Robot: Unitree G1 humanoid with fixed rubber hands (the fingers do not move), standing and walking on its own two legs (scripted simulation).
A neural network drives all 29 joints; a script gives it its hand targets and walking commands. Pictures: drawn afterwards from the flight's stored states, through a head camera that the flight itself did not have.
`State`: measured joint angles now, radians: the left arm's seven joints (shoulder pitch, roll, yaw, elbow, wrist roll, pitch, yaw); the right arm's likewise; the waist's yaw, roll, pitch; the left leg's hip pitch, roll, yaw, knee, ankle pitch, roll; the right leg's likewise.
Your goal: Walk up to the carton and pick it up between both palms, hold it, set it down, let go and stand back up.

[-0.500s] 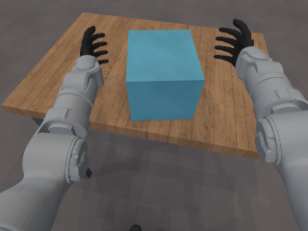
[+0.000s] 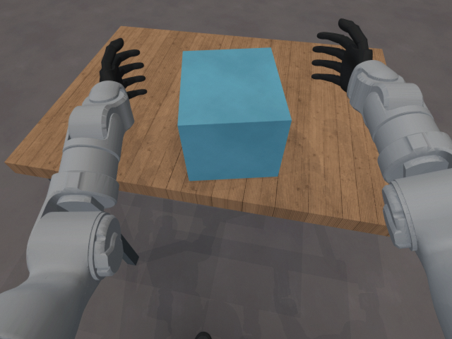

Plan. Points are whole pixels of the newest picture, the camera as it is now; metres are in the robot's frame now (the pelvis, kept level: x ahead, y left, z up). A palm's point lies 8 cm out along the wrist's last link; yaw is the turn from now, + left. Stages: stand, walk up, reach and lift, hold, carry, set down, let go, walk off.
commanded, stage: set down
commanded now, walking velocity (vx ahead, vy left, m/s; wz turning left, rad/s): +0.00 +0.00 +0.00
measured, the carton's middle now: (230, 113) +0.52 +0.12 +0.08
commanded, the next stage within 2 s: none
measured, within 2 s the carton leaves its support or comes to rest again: neither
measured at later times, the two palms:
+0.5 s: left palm (119, 131) +0.34 +0.25 +0.17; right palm (374, 129) +0.44 -0.12 +0.17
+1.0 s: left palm (125, 171) +0.30 +0.23 +0.14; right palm (390, 186) +0.38 -0.15 +0.12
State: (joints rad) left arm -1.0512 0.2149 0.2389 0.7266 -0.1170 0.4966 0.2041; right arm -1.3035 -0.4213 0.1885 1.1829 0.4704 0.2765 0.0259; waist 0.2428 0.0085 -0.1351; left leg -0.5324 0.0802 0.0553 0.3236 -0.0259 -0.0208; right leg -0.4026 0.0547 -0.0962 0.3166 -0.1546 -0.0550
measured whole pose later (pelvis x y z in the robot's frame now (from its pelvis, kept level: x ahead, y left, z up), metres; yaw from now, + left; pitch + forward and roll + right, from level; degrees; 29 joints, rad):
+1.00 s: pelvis -0.02 -0.01 +0.00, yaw -1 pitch -1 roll +0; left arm -0.39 0.06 0.24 -0.15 -0.04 0.79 0.24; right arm -0.57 -0.41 0.19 0.46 0.50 0.30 -0.03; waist 0.09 -0.01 0.05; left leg -0.26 0.07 0.06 0.33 -0.05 -0.03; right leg -0.16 0.06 -0.04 0.37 -0.19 -0.06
